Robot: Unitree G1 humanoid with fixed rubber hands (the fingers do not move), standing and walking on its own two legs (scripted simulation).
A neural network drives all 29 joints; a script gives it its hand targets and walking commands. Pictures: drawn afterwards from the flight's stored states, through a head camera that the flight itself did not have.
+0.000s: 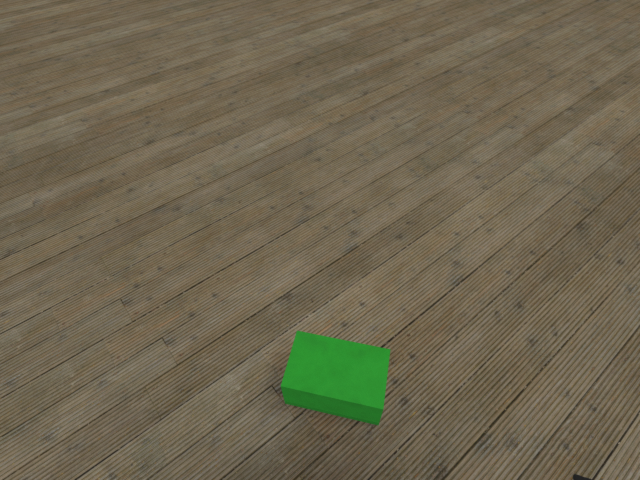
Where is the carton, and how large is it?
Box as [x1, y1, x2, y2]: [281, 331, 389, 424]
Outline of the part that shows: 297,331 281,383 281,389 285,403 378,424 383,407 389,349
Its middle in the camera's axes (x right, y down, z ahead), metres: +0.05 +0.41 +1.16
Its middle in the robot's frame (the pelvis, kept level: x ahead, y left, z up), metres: +0.52 -0.03 -0.67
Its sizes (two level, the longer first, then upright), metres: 0.284 0.173 0.143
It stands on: the floor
